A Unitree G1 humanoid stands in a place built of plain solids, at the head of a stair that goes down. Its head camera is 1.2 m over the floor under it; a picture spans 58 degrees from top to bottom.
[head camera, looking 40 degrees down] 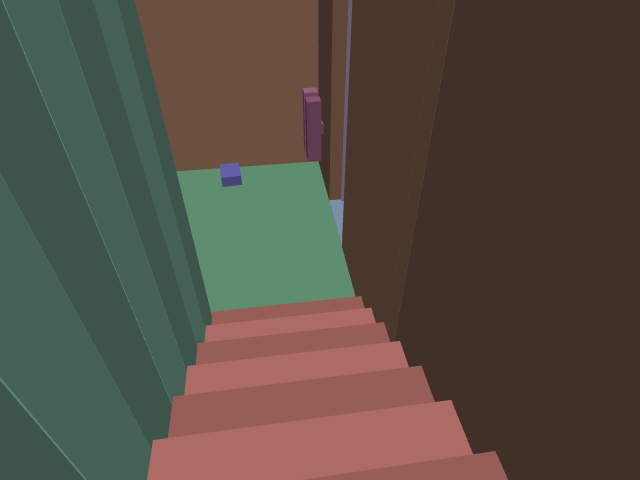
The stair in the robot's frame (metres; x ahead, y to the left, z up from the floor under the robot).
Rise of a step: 0.18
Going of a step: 0.28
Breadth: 1.13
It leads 8 degrees to the left of straight ahead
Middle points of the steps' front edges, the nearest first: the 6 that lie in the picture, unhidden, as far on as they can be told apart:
0.82 0.05 -0.36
1.09 0.09 -0.55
1.37 0.12 -0.73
1.65 0.16 -0.91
1.93 0.20 -1.09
2.20 0.24 -1.28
